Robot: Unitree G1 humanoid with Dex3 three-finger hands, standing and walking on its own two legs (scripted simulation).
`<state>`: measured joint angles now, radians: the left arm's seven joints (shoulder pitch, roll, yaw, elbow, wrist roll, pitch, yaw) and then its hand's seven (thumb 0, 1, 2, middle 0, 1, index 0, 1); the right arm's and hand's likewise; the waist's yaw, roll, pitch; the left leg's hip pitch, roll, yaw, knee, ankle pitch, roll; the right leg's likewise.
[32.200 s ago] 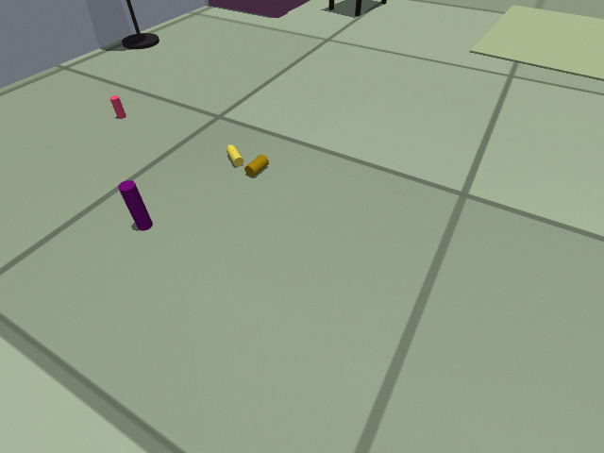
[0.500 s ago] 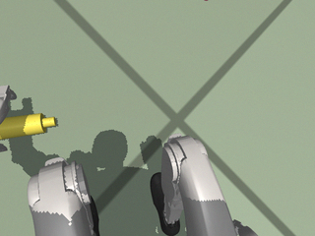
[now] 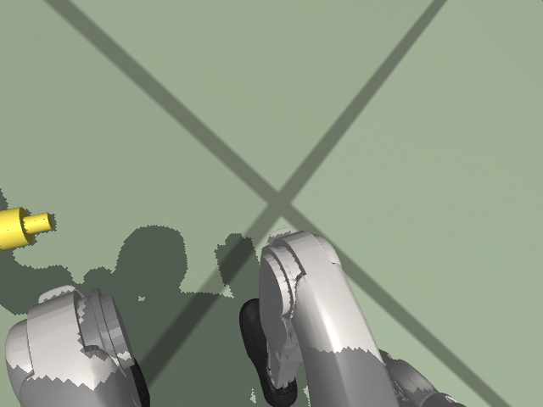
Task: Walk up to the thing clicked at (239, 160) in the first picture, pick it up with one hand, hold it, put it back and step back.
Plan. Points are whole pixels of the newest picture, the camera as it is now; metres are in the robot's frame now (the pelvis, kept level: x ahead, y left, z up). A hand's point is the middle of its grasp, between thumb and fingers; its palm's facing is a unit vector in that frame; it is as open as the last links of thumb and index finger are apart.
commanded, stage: rest palm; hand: left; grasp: from above
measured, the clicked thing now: out of the picture +0.41 +0.32 -0.26
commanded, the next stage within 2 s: close in 0.78 s
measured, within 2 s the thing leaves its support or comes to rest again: neither
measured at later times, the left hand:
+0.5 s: hand out of the picture +0.40 +0.31 -0.23, palm faces -0.43 -0.08 -0.90, open 14.3 cm
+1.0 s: hand out of the picture +0.39 +0.32 -0.24, palm faces -0.49 -0.12 -0.86, open 14.1 cm
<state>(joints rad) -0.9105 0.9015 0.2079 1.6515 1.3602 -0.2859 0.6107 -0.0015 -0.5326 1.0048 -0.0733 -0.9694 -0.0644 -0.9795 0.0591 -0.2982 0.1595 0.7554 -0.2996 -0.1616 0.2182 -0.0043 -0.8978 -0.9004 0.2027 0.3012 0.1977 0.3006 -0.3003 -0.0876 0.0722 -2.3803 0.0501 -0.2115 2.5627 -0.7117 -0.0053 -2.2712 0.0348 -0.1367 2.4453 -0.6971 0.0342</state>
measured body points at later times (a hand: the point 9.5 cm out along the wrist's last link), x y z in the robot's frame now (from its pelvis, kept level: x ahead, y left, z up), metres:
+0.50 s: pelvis +0.00 +0.00 +0.00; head +0.24 +0.12 +0.36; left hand +0.42 +0.31 -0.18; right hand +0.07 -0.26 -0.08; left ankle +0.06 +0.13 -0.26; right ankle +0.10 -0.12 -0.26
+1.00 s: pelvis +0.00 +0.00 +0.00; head +0.26 +0.12 +0.35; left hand +0.41 +0.33 -0.20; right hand +0.07 -0.25 -0.08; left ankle +0.06 +0.13 -0.26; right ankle +0.10 -0.12 -0.26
